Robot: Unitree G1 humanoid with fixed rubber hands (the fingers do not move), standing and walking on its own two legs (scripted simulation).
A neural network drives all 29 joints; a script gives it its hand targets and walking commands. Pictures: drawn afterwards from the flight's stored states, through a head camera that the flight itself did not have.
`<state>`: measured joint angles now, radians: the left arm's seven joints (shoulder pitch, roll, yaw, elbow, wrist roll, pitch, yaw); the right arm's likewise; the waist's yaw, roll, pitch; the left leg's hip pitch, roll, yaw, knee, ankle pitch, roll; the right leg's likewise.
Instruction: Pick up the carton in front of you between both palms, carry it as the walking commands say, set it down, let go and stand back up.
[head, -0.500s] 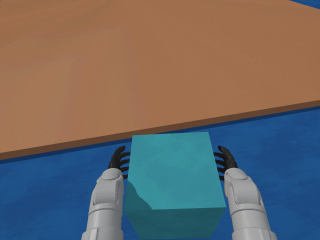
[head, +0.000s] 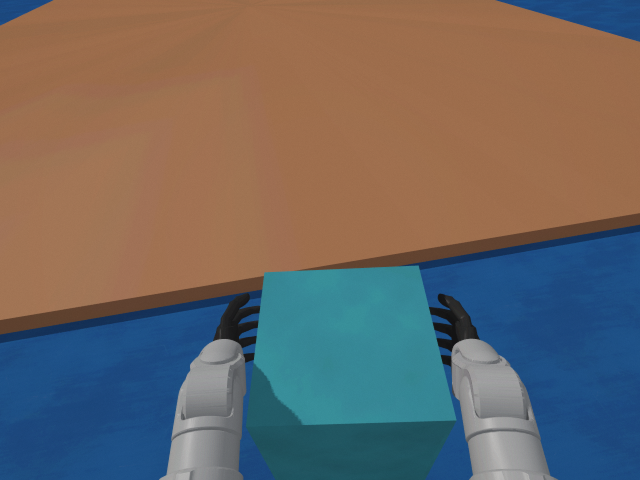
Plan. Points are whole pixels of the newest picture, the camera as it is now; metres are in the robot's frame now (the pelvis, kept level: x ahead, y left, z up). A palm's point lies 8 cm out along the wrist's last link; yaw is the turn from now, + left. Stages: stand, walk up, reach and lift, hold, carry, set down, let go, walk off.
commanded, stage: hold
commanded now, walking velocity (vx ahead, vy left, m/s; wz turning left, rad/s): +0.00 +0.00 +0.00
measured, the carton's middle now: (346, 380) +0.29 +0.00 -0.03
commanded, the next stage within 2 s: carry in 0.64 s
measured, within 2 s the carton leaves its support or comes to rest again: neither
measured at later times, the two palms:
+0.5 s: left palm (228, 353) +0.28 +0.15 +0.05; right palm (466, 351) +0.28 -0.15 +0.05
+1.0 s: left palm (208, 290) +0.35 +0.18 +0.10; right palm (432, 281) +0.36 -0.12 +0.10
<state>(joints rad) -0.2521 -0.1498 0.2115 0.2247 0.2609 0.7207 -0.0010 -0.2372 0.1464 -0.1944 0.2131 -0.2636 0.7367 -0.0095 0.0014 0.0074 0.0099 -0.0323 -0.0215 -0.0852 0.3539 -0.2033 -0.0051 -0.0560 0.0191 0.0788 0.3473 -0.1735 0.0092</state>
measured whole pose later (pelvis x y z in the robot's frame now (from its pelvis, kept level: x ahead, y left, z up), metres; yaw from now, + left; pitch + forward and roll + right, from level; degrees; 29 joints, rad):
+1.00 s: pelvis +0.08 +0.02 +0.00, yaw +1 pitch +5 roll -2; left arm -0.15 -0.13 0.13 -0.24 0.12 1.01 0.06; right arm -0.15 0.13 -0.09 -0.22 -0.13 1.01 -0.08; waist 0.00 0.03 -0.16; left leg -0.15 0.03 0.02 0.33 -0.27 0.02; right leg -0.45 -0.02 -0.11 0.71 -0.39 0.01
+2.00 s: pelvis +0.69 +0.05 -0.01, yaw +3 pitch +3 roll +0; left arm -0.13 -0.12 0.11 -0.52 0.03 1.18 0.14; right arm -0.13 0.13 -0.08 -0.48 -0.02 1.16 -0.15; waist -0.01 -0.01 -0.10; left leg 0.06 0.04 0.23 0.27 -0.39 -0.02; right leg -0.59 -0.09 -0.17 0.58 -0.04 -0.04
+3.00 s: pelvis +1.39 +0.05 +0.04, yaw +6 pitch +4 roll -1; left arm -0.57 -0.09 0.25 -0.22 -0.04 1.14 0.19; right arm -0.54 0.14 -0.31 -0.27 -0.01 1.14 -0.18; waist 0.14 -0.02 0.09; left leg -0.55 -0.05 -0.07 1.60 -0.38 0.07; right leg -0.54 0.07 -0.18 0.75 -0.30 -0.15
